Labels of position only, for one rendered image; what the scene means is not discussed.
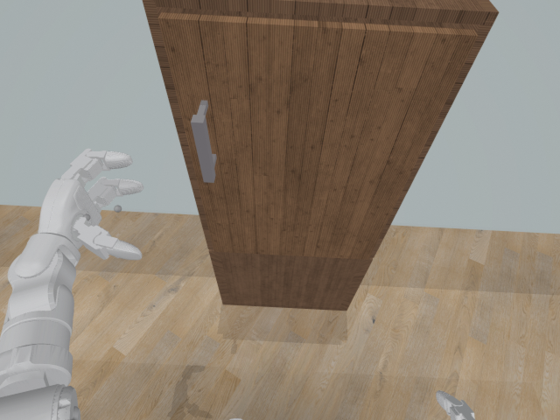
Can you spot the robot left forearm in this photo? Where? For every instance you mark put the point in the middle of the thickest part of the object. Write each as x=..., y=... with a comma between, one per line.
x=34, y=342

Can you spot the cupboard door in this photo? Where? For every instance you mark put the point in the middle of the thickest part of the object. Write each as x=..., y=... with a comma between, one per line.
x=316, y=125

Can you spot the robot right hand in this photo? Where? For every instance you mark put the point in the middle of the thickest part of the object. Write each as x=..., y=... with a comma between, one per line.
x=458, y=410

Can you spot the robot left hand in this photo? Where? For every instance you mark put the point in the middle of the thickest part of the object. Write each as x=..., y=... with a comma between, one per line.
x=67, y=201

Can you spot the robot left upper arm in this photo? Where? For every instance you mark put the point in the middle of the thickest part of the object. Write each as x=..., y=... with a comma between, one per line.
x=56, y=402

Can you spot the handle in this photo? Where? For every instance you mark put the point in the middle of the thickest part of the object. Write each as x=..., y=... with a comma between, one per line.
x=207, y=160

